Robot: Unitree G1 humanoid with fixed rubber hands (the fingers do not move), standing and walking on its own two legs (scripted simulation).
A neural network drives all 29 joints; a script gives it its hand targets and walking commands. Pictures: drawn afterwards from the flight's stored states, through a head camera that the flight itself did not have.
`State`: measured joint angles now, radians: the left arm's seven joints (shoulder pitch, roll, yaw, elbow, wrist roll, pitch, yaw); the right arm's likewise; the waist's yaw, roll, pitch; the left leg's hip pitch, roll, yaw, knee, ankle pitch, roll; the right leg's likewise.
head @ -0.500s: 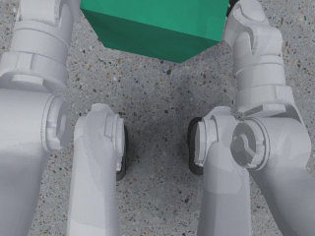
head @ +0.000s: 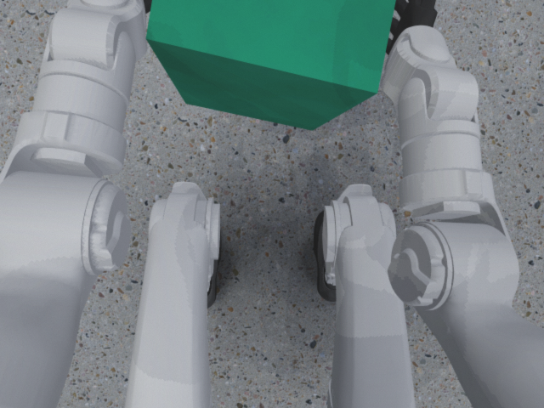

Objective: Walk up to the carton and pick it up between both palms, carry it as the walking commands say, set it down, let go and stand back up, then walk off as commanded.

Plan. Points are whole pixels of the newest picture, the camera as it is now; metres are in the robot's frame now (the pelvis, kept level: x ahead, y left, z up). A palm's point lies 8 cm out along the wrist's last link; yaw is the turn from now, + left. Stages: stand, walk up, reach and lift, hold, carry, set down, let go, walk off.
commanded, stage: reach and lift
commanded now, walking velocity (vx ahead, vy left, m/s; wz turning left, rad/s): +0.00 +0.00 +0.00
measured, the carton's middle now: (271, 19) +0.57 +0.01 -0.13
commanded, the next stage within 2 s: none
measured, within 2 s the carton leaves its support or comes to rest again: neither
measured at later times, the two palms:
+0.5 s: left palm out of the picture +0.54 +0.15 +0.01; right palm (449, 27) +0.51 -0.15 +0.00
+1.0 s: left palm out of the picture +0.52 +0.15 +0.08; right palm (506, 10) +0.49 -0.15 +0.07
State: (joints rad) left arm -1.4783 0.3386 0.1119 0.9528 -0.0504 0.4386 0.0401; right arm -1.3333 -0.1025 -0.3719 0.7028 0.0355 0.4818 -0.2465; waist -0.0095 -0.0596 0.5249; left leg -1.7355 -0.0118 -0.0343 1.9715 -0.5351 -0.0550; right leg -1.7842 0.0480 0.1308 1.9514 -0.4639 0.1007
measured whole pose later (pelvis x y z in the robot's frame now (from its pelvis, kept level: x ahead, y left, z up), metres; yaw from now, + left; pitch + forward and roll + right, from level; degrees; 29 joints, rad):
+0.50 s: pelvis +0.00 -0.01 +0.06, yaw +0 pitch +13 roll +2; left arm -1.39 0.31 0.12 0.91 -0.04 0.45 0.04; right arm -1.25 -0.08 -0.36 0.65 0.02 0.51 -0.24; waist -0.01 -0.05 0.52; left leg -1.52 -0.02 -0.03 1.78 -0.50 -0.06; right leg -1.56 0.05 0.13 1.78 -0.45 0.09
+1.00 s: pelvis +0.00 -0.01 +0.11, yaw +0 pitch +9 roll +2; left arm -1.31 0.29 0.12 0.91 -0.04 0.46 0.03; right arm -1.16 -0.05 -0.34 0.65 0.00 0.52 -0.24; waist -0.01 -0.05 0.52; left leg -1.28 -0.02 -0.04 1.58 -0.46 -0.06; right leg -1.32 0.05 0.13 1.59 -0.42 0.08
